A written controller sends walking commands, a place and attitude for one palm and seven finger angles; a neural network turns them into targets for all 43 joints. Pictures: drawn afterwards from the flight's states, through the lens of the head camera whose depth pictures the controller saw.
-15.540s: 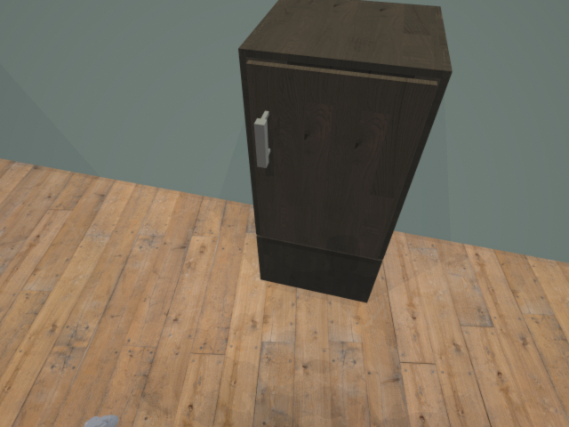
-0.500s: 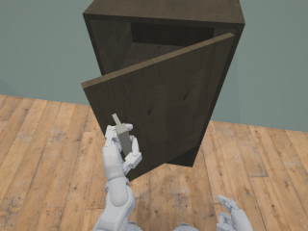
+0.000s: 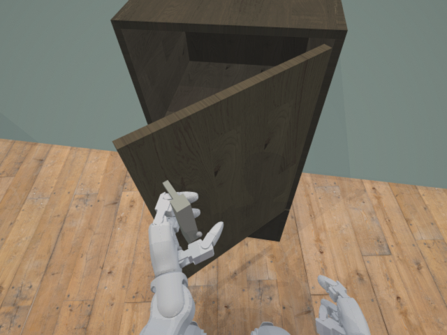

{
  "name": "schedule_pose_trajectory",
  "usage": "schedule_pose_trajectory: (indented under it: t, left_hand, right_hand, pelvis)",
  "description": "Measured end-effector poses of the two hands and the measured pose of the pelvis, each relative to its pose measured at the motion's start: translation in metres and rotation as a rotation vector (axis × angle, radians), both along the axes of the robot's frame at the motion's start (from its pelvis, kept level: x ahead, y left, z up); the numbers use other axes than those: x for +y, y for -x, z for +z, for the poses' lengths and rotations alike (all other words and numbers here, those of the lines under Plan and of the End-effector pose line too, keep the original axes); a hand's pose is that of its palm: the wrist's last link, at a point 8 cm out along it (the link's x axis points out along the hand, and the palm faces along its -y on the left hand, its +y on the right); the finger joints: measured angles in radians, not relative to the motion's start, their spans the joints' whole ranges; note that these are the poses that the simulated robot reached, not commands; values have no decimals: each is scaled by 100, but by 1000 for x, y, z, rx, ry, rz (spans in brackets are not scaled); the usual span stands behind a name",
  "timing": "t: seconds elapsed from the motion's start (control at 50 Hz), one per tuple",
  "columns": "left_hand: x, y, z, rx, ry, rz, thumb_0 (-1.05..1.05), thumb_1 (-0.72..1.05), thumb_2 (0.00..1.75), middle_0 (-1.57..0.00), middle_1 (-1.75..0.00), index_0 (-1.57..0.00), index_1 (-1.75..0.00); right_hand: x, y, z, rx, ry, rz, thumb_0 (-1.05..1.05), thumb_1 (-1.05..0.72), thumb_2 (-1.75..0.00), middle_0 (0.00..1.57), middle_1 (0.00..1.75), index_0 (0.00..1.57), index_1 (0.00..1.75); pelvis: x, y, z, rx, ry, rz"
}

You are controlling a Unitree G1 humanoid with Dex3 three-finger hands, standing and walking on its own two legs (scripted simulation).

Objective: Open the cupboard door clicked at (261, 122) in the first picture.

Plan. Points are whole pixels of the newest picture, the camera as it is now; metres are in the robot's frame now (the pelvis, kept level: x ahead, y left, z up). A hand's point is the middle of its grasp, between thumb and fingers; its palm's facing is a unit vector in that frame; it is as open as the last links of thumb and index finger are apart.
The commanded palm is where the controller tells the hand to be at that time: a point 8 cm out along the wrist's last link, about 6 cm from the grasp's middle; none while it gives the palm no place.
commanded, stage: open thumb and fingers to let go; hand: left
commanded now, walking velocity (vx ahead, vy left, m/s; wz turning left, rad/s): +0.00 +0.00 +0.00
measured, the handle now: (180, 212) +0.32 +0.09 +0.05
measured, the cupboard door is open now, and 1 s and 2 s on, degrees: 45 49 48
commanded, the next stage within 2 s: slide the hand sideways off the handle in 0.48 s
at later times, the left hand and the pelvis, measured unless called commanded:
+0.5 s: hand (197, 233) +0.28 +0.06 +0.04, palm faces +0.19 -0.98 -0.01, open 14.7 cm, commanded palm +0.24 +0.10 +0.05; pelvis +0.00 +0.02 +0.00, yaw -1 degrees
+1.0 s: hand (198, 260) +0.24 +0.05 +0.05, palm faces -0.23 -0.97 +0.04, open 16.1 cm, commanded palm +0.22 +0.12 +0.05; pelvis -0.01 +0.04 -0.01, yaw -2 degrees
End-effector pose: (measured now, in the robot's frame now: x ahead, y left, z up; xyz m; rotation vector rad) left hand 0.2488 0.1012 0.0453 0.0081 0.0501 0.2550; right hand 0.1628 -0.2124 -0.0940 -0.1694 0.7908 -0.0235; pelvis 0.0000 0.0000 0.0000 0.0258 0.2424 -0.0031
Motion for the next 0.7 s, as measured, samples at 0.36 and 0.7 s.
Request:
schedule_pose_trajectory:
  t: [0.36,0.7]
  left_hand:
    - [4,-5,0,-3,1,-39,0,-46,32,-26,-94,-32,-94]
    - [14,4,-2,-34,-56,-312,-1,-50,30,-32,-51,-28,-53]
  right_hand:
    - [8,4,2,8,16,-14,1,-91,-90,20,30,20,30]
    - [20,4,2,-16,13,16,1,-91,-90,20,30,20,30]
  pelvis:
    - [12,-2,-1,2,13,-8]
    - [24,4,-6,-5,23,2]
